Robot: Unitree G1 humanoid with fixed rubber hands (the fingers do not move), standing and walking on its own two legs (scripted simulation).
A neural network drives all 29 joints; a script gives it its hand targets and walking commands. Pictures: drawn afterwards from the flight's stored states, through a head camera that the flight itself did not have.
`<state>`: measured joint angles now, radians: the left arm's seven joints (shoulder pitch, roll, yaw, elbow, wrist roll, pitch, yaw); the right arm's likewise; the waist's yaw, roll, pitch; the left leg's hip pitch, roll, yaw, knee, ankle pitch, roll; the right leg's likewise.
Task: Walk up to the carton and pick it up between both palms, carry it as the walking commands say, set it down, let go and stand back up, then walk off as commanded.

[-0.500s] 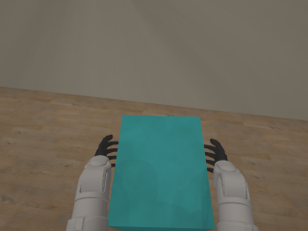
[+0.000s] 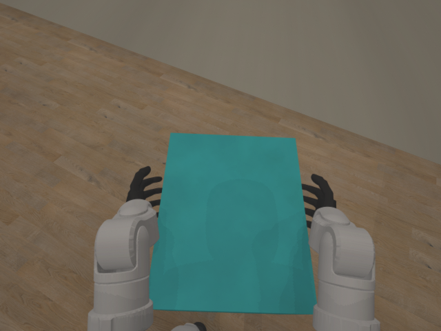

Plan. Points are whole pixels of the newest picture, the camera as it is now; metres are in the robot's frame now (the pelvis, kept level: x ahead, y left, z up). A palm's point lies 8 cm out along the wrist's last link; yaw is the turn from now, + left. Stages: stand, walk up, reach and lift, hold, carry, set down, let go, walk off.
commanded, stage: carry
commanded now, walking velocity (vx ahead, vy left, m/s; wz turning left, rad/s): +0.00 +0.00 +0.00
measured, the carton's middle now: (228, 229) +0.31 +0.02 -0.01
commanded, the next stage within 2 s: none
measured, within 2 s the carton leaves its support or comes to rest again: neither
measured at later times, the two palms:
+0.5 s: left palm (115, 255) +0.20 +0.18 +0.09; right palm (328, 267) +0.22 -0.13 +0.08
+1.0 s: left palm (6, 326) +0.11 +0.28 +0.09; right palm out of the picture +0.13 -0.02 +0.07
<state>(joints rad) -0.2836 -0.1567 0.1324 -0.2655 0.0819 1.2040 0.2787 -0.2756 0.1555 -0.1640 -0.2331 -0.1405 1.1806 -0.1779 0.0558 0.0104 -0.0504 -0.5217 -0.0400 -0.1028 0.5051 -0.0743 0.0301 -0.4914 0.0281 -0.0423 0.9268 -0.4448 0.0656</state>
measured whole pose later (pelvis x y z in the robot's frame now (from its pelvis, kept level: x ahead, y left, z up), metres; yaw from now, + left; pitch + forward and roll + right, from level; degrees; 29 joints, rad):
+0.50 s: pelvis -0.08 +0.01 +0.01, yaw +5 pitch +4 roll +4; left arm -0.30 -0.16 0.17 -0.21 0.15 1.20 0.18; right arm -0.30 0.16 -0.15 -0.24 -0.13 1.24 -0.24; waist -0.02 -0.02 -0.06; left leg -0.39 -0.01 0.06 0.70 -0.41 -0.04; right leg -0.35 -0.14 -0.09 0.59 -0.30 0.01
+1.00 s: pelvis -0.17 +0.11 +0.00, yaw +6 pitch +3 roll +2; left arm -0.30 -0.16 0.15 -0.18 0.13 1.20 0.21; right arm -0.27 0.15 -0.16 -0.23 -0.13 1.23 -0.23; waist -0.01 0.00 -0.05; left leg -0.51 -0.02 0.04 0.87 -0.40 -0.02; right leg -0.36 -0.13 -0.12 0.58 -0.27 0.02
